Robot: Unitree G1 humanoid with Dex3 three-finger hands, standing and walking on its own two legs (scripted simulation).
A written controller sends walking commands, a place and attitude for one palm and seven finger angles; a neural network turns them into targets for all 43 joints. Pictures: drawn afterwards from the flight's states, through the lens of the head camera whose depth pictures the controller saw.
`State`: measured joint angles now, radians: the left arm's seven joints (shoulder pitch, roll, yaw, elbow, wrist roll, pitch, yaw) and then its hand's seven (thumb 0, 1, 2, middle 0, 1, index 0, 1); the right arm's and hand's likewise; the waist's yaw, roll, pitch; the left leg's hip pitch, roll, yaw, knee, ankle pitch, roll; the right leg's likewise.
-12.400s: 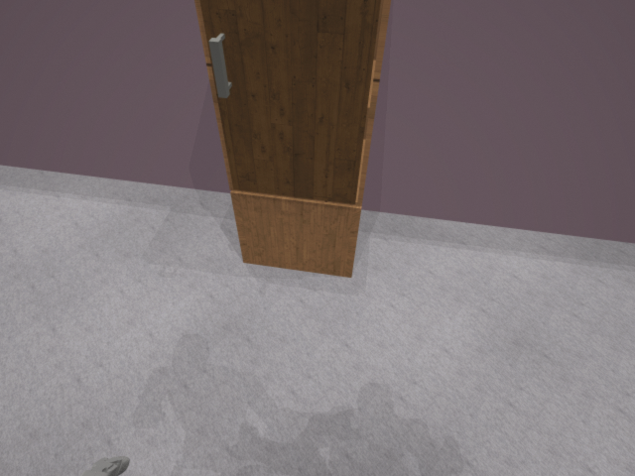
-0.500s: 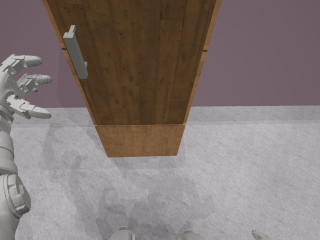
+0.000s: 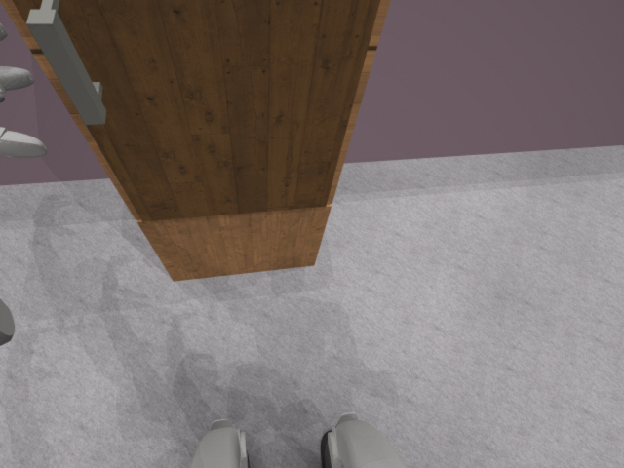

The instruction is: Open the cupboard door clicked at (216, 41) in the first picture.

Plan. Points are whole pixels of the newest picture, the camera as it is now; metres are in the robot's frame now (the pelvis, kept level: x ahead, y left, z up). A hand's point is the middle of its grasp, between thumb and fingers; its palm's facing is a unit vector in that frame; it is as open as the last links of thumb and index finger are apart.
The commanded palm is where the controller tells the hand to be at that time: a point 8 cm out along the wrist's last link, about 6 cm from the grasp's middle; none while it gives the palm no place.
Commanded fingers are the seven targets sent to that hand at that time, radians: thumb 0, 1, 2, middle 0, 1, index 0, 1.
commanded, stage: move the hooked fingers beside the handle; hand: left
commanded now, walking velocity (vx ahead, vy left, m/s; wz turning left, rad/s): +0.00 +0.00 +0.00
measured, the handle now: (74, 61) +0.58 +0.24 +0.12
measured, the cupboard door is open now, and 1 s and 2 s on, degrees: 0 0 0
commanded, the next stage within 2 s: slide the fingers in behind the handle in 1.76 s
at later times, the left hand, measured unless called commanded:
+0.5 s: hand out of the picture +0.53 +0.30 +0.13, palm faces +0.05 -1.00 -0.01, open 14.0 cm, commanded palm +0.51 +0.34 +0.12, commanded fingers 0.00 -0.50 0.30 -0.30 -1.20 -0.30 -1.20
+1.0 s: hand out of the picture +0.52 +0.30 +0.13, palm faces +0.07 -1.00 -0.02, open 14.0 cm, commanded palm +0.51 +0.34 +0.12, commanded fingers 0.00 -0.50 0.30 -0.30 -1.20 -0.30 -1.20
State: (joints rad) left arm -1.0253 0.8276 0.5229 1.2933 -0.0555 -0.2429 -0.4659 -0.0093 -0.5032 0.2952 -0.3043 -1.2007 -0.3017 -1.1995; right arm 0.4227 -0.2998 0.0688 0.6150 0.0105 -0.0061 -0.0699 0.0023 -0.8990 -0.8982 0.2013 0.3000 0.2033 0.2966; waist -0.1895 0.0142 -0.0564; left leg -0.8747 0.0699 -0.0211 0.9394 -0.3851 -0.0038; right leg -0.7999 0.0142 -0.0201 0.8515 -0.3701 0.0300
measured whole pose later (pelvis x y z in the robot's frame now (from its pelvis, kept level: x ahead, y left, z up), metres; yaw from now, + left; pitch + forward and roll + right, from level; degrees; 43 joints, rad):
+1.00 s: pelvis +0.01 +0.00 +0.00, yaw +0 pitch +20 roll -5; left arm -1.04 0.85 0.54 1.30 -0.06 -0.27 -0.48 -0.01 -0.50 0.30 -0.30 -1.20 -0.30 -1.20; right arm 0.39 -0.29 0.08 0.58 0.01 0.06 -0.05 0.00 -0.90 -0.90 0.20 0.30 0.20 0.30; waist -0.19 0.02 -0.07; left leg -0.91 0.08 -0.04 0.97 -0.41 0.00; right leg -0.82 0.02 -0.03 0.86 -0.39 0.03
